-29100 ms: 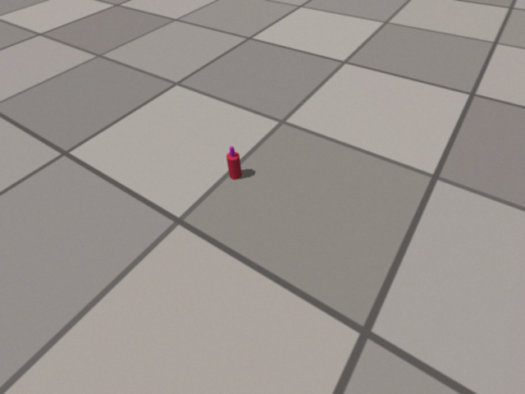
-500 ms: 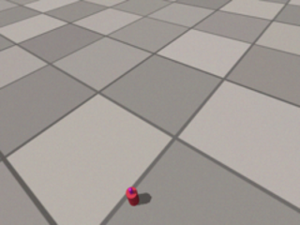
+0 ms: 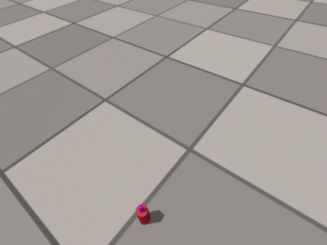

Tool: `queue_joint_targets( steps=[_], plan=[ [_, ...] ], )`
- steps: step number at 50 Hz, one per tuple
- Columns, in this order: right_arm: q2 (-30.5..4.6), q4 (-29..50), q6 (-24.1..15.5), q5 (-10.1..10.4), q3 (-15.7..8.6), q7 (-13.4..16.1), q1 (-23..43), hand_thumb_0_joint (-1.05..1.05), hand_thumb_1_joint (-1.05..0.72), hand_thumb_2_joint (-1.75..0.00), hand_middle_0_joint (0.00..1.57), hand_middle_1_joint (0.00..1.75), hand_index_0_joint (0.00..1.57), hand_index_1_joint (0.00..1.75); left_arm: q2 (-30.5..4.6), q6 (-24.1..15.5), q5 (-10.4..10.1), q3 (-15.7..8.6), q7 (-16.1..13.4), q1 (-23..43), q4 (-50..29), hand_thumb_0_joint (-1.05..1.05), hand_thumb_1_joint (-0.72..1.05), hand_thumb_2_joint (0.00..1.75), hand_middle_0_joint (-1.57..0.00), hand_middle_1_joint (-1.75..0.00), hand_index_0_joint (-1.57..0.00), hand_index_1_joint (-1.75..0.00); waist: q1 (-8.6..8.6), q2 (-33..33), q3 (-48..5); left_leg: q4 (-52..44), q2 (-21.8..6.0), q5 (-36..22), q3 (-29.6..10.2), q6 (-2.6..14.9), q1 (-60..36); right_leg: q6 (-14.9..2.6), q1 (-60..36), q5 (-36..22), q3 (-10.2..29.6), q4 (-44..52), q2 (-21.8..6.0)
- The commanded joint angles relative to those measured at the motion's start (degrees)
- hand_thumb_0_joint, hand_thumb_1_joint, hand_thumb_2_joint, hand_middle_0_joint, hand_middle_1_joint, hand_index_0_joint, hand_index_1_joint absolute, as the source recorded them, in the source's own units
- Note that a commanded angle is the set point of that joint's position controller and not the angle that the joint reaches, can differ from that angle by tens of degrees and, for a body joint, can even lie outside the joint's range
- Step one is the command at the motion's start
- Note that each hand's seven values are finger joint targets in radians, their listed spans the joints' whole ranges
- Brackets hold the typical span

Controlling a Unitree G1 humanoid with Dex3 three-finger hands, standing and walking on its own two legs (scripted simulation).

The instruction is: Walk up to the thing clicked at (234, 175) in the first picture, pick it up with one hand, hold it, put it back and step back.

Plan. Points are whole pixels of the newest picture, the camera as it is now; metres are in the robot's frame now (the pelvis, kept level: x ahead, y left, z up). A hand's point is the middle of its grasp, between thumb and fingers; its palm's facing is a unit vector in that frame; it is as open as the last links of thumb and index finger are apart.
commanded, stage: stand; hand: left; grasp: from the side
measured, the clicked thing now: (142, 213) +0.42 +0.18 -0.68
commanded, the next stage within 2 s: step back in 0.34 s
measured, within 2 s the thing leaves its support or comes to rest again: neither
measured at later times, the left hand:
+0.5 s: hand out of the picture +0.08 +0.27 -0.16, palm faces +0.01 -0.93 -0.37, open 7.4 cm
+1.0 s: hand out of the picture +0.02 +0.32 -0.18, palm faces -0.08 -0.93 -0.37, open 7.4 cm
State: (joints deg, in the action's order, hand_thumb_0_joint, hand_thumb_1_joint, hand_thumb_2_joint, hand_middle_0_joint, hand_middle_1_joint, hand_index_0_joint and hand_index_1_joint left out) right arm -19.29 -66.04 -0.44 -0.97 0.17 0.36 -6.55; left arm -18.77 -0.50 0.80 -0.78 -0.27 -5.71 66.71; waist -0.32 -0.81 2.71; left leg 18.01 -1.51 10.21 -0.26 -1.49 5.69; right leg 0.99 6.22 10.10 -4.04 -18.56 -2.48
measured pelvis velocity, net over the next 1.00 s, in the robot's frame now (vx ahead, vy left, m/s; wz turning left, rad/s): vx -0.10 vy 0.06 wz -0.06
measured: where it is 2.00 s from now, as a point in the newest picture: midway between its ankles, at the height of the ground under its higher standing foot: outside the picture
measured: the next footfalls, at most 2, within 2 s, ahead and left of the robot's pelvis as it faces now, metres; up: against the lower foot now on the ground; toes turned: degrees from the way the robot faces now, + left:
right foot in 1.06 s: -0.11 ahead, -0.07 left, +0.00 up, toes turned -1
left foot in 1.38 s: -0.17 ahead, +0.18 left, +0.00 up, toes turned -4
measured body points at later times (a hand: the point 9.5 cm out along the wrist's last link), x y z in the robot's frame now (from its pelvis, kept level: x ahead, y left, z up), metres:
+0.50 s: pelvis -0.02 +0.01 -0.01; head +0.03 +0.00 +0.44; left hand +0.08 +0.32 -0.14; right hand +0.07 -0.30 -0.14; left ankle -0.02 +0.13 -0.73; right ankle +0.00 -0.13 -0.75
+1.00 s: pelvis -0.10 +0.06 -0.03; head -0.03 +0.07 +0.42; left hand +0.02 +0.37 -0.16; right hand -0.01 -0.25 -0.14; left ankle -0.05 +0.15 -0.75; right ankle -0.14 -0.07 -0.72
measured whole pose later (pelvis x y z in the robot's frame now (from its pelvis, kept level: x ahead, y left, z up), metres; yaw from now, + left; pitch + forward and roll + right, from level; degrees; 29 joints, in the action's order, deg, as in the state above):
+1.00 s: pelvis -0.10 +0.06 -0.03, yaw -3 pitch -2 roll -1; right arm -19.7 -48.2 1.2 -1.2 -2.2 1.1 -6.9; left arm -21.8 3.5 0.7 -4.2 -0.9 -6.2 50.9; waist 0.9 0.9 12.2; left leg 37.1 0.3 15.3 3.2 3.6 20.1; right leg 0.2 18.8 28.6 4.6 -50.3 2.6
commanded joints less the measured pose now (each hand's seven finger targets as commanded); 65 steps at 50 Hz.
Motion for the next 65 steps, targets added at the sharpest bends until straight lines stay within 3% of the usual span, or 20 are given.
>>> queue_joint_targets(
  steps=[1,16,17,20,24,28,30,31,32,33,34,36,45,49,52,54,55,57,59,65],
  plan=[
    [-11.7,3.1,-1.2,0.0,-2.2,0.6,2.0,0.00,-0.90,-0.90,0.20,0.30,0.20,0.30,-11.9,-1.5,0.0,-1.8,-0.7,2.0,-3.2,0.00,0.90,0.90,-0.20,-0.30,-0.20,-0.30,-0.02,0.5,-5.1,-2.5,-6.2,-11.3,-4.1,1.98,-0.1,-1.45,-2.7,-10.1,5.2,2.4,-6.2],
    [-11.7,3.0,-0.9,0.0,-2.3,0.3,1.9,0.00,-0.90,-0.90,0.20,0.30,0.20,0.30,-12.4,-1.4,0.0,-1.9,-0.6,2.0,-3.5,0.00,0.90,0.90,-0.20,-0.30,-0.20,-0.30,0.17,1.6,-3.2,-3.7,-5.9,-6.0,-4.1,1.91,1.7,-1.42,-1.6,-4.1,5.2,3.9,-5.8],
    [-14.8,5.0,-0.1,0.7,-3.8,-0.1,3.8,0.00,-0.90,-0.90,0.20,0.30,0.20,0.30,-16.9,-0.9,-1.3,-5.0,-0.6,2.1,-5.1,0.00,0.90,0.90,-0.20,-0.30,-0.20,-0.30,0.30,2.2,2.9,4.1,-4.4,-15.5,-4.6,3.43,6.3,-2.40,1.7,-16.5,7.0,-0.6,-5.8],
    [-13.1,7.9,0.8,1.7,-4.1,-0.2,1.6,0.00,-0.90,-0.90,0.20,0.30,0.20,0.30,-17.1,-0.5,-1.5,-5.9,-1.0,0.5,-8.2,0.00,0.90,0.90,-0.20,-0.30,-0.20,-0.30,0.73,3.7,-5.1,14.7,-1.3,-15.8,-1.3,3.42,5.8,-6.91,-0.9,-25.9,8.6,-3.2,-9.5],
    [-12.5,10.8,3.1,0.9,-5.4,-0.8,-2.7,0.00,-0.90,-0.90,0.20,0.30,0.20,0.30,-18.4,0.4,0.5,-6.6,-1.2,6.4,-14.4,0.00,0.90,0.90,-0.20,-0.30,-0.20,-0.30,2.11,11.6,-6.0,35.5,2.7,19.7,-3.4,4.44,9.5,-15.94,7.3,-22.6,14.9,-3.0,-19.7],
    [-12.7,12.3,2.9,0.9,-6.0,-1.0,-6.1,0.00,-0.90,-0.90,0.20,0.30,0.20,0.30,-16.9,1.3,0.9,-6.0,-1.3,8.8,-17.4,0.00,0.90,0.90,-0.20,-0.30,-0.20,-0.30,2.59,11.1,-5.6,24.7,1.5,12.2,-1.9,4.42,10.9,-11.42,5.7,-21.6,9.9,-11.5,-14.4],
    [-12.8,12.4,2.1,-0.1,-6.4,-0.8,-7.2,0.00,-0.90,-0.90,0.20,0.30,0.20,0.30,-15.8,2.4,-0.1,-5.5,-1.0,7.6,-18.2,0.00,0.90,0.90,-0.20,-0.30,-0.20,-0.30,2.79,5.7,-4.6,9.2,0.8,-6.5,-1.4,3.92,8.8,-7.49,6.2,-14.3,6.7,-19.5,-9.3],
    [-16.7,13.8,1.6,-1.4,-7.3,-0.6,-5.3,0.00,-0.90,-0.90,0.20,0.30,0.20,0.30,-12.6,3.0,-1.0,-5.0,-1.0,5.2,-18.8,0.00,0.90,0.90,-0.20,-0.30,-0.20,-0.30,1.16,-5.0,-4.2,4.6,-8.1,-21.1,-15.0,5.75,7.5,-4.01,11.3,-2.3,4.2,-28.2,-1.0],
    [-21.9,14.7,1.0,-1.3,-8.1,-0.5,-4.2,0.00,-0.90,-0.90,0.20,0.30,0.20,0.30,-11.0,3.5,-1.2,-4.8,-1.5,5.0,-19.3,0.00,0.90,0.90,-0.20,-0.30,-0.20,-0.30,1.27,-12.1,-4.4,3.5,-15.3,-33.8,-24.9,10.69,4.3,-2.91,19.1,25.4,8.4,-36.0,8.0],
    [-23.8,15.6,0.8,-0.8,-8.7,-0.3,-4.3,0.00,-0.90,-0.90,0.20,0.30,0.20,0.30,-12.4,3.6,-0.7,-5.3,-2.2,5.3,-18.9,0.00,0.90,0.90,-0.20,-0.30,-0.20,-0.30,3.32,-12.6,-6.5,3.5,-18.1,-33.4,-30.0,14.18,5.3,-2.74,18.7,30.0,15.3,-43.0,9.0],
    [-21.4,16.0,0.8,-0.6,-8.2,0.1,-2.4,0.00,-0.90,-0.90,0.20,0.30,0.20,0.30,-13.4,3.7,-0.6,-5.4,-2.7,5.8,-18.3,0.00,0.90,0.90,-0.20,-0.30,-0.20,-0.30,2.61,-8.4,-6.6,5.4,-16.5,-33.6,-25.4,13.82,4.2,-3.02,20.0,27.6,17.7,-48.2,8.7],
    [-17.5,17.7,0.8,-1.0,-7.3,1.1,1.7,0.00,-0.90,-0.90,0.20,0.30,0.20,0.30,-13.3,3.7,-1.4,-5.2,-2.7,1.4,-17.4,0.00,0.90,0.90,-0.20,-0.30,-0.20,-0.30,-0.78,-7.7,-7.1,9.8,-11.9,-33.8,-15.4,12.37,-0.6,-2.90,24.1,20.9,17.1,-51.8,8.2],
    [-16.1,19.8,0.8,-0.4,-7.4,2.0,-5.7,0.00,-0.90,-0.90,0.20,0.30,0.20,0.30,-13.0,2.4,-0.1,-5.9,-1.7,0.6,-20.7,0.00,0.90,0.90,-0.20,-0.30,-0.20,-0.30,3.46,-6.5,-6.2,11.8,-14.2,-34.1,-15.4,16.45,-7.4,0.05,21.5,20.6,10.7,-36.0,5.4],
    [-17.1,21.7,1.0,-0.3,-7.3,1.6,-2.2,0.00,-0.90,-0.90,0.20,0.30,0.20,0.30,-12.7,2.1,0.3,-6.3,-0.8,-3.5,-20.0,0.00,0.90,0.90,-0.20,-0.30,-0.20,-0.30,2.04,-7.3,-7.3,10.4,-13.7,-20.4,-14.8,14.98,0.4,-1.44,13.4,17.2,7.0,-25.9,4.1],
    [-16.8,22.1,1.6,0.4,-6.9,1.2,1.3,0.00,-0.90,-0.90,0.20,0.30,0.20,0.30,-12.4,1.6,0.7,-6.8,-0.5,-10.3,-17.8,0.00,0.90,0.90,-0.20,-0.30,-0.20,-0.30,-1.40,-4.9,-8.7,13.3,-11.2,-10.8,-11.6,10.38,7.9,-4.00,2.6,4.5,5.8,-9.7,3.5],
    [-13.3,22.5,1.7,1.1,-5.9,0.9,1.2,0.00,-0.90,-0.90,0.20,0.30,0.20,0.30,-18.3,1.1,1.4,-8.3,-0.3,-7.9,-19.7,0.00,0.90,0.90,-0.20,-0.30,-0.20,-0.30,-0.63,9.5,-4.7,24.9,0.7,9.9,-4.9,3.27,22.6,-11.95,1.0,0.2,26.6,-3.4,-10.3],
    [-13.1,22.2,2.1,1.0,-6.2,1.3,2.9,0.00,-0.90,-0.90,0.20,0.30,0.20,0.30,-22.1,1.1,1.2,-8.9,-0.3,-4.4,-21.5,0.00,0.90,0.90,-0.20,-0.30,-0.20,-0.30,-2.48,16.5,-1.7,40.6,7.3,24.8,-3.0,1.66,21.0,-20.29,11.1,-4.3,35.9,0.7,-20.2],
    [-14.1,20.5,2.2,1.1,-6.1,1.1,-1.0,0.00,-0.90,-0.90,0.20,0.30,0.20,0.30,-18.1,0.6,0.6,-8.1,-1.0,0.7,-24.3,0.00,0.90,0.90,-0.20,-0.30,-0.20,-0.30,0.23,8.8,0.5,51.3,7.6,21.1,-9.8,1.41,18.2,-18.51,14.9,-14.9,27.8,-2.4,-16.1],
    [-13.7,19.6,1.7,1.7,-5.8,1.3,-3.4,0.00,-0.90,-0.90,0.20,0.30,0.20,0.30,-16.6,0.8,1.0,-7.8,-1.4,3.1,-25.1,0.00,0.90,0.90,-0.20,-0.30,-0.20,-0.30,1.55,9.0,-0.9,52.1,8.2,18.2,-8.2,1.26,18.6,-14.89,12.5,-19.2,19.6,-5.5,-11.4],
    [-12.0,21.1,0.7,0.5,-5.0,1.4,-3.1,0.00,-0.90,-0.90,0.20,0.30,0.20,0.30,-15.6,1.8,1.2,-7.1,-1.5,-3.9,-25.9,0.00,0.90,0.90,-0.20,-0.30,-0.20,-0.30,-1.96,12.0,-5.6,23.5,3.5,18.6,-2.4,1.19,18.7,-12.68,-4.4,-25.9,17.1,-13.2,-10.0]
  ],
)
